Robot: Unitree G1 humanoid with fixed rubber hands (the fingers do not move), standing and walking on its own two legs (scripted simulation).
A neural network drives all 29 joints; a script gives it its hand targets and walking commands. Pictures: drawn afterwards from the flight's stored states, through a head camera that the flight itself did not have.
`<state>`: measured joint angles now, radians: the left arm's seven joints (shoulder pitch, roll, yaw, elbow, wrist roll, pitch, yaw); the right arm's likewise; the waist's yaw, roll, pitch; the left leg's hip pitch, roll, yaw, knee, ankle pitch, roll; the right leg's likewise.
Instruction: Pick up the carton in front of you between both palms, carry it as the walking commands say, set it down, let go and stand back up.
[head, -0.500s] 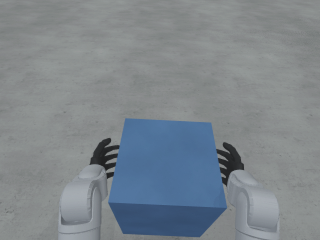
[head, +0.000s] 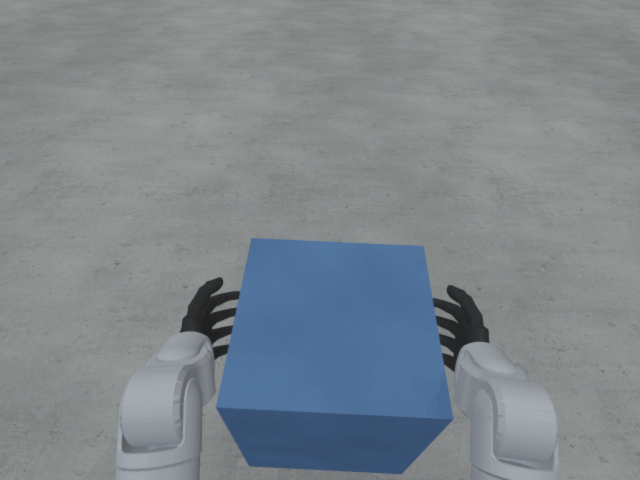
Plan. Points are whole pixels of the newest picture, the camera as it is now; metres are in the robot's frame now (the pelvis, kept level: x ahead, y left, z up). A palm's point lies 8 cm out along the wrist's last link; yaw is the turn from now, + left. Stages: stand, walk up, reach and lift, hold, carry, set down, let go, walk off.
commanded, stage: carry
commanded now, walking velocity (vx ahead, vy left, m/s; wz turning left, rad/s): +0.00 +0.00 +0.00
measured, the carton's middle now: (330, 363) +0.29 +0.00 +0.01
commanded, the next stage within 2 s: none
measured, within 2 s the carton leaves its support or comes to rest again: neither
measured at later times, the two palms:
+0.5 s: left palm (208, 307) +0.32 +0.15 +0.08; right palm (454, 323) +0.31 -0.14 +0.08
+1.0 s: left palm (206, 345) +0.28 +0.15 +0.06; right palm (458, 362) +0.27 -0.15 +0.06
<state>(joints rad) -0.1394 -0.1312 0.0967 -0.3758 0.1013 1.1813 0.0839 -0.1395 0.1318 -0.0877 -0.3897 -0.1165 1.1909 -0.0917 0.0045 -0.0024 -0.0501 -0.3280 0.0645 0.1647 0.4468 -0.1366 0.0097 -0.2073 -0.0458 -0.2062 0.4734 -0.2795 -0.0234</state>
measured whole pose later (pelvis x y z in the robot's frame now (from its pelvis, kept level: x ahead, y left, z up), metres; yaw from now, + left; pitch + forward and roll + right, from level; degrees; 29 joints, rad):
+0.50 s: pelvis +0.05 +0.01 -0.01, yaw -2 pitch +3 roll +0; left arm -0.18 -0.14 0.11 -0.31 0.13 1.23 0.09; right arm -0.18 0.14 -0.12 -0.31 -0.13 1.22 -0.09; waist 0.00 -0.01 -0.10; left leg -0.33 0.06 0.19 0.57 -0.30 0.02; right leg -0.19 -0.07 -0.17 0.54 -0.40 0.01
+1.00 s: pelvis +0.01 +0.01 +0.00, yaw -1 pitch +1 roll +0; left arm -0.15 -0.13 0.10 -0.11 0.17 1.06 0.06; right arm -0.15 0.13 -0.11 -0.12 -0.17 1.06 -0.05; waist 0.00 0.00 -0.11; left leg -0.32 0.07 0.19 0.51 -0.21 0.02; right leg -0.20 -0.06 -0.18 0.51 -0.34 -0.01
